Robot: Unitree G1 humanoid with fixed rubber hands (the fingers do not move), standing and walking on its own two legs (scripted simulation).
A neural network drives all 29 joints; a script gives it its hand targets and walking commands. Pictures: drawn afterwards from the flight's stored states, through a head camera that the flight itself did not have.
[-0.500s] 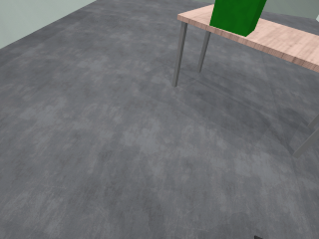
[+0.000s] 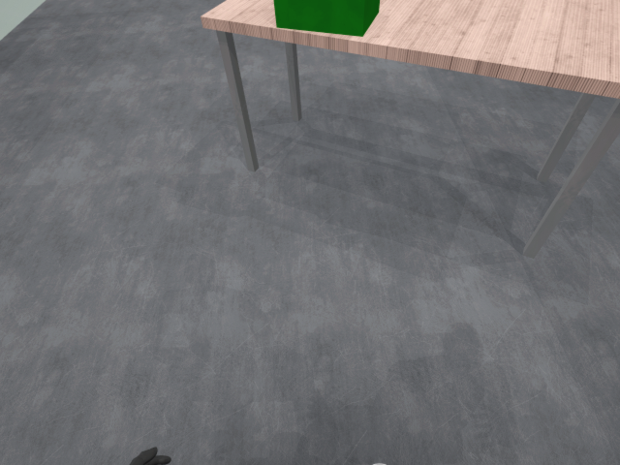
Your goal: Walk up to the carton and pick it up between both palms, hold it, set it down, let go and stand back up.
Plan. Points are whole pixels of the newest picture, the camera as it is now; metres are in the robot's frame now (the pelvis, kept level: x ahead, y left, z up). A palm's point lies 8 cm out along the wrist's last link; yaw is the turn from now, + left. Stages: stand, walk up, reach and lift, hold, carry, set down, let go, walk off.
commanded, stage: walk up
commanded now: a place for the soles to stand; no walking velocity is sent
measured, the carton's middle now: out of the picture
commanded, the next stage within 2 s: none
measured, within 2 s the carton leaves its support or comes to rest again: neither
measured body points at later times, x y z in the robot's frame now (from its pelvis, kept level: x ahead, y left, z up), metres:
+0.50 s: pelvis +0.24 +0.05 +0.01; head +0.26 +0.07 +0.46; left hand +0.34 +0.31 -0.12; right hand +0.30 -0.23 -0.08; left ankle +0.29 +0.16 -0.72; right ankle +0.20 -0.08 -0.63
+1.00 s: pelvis +0.43 -0.03 +0.01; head +0.44 -0.06 +0.46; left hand +0.55 +0.22 -0.08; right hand +0.46 -0.30 -0.12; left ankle +0.46 +0.11 -0.63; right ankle +0.46 -0.13 -0.72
